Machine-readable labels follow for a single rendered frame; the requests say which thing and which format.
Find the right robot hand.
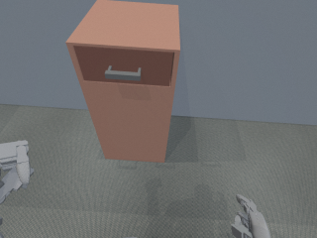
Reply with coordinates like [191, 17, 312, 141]
[231, 194, 270, 238]

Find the cabinet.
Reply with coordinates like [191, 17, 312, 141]
[65, 0, 180, 163]

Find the handle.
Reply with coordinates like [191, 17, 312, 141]
[104, 65, 142, 81]

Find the left robot hand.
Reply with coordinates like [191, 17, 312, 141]
[0, 140, 34, 204]

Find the drawer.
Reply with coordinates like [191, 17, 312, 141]
[73, 46, 173, 86]

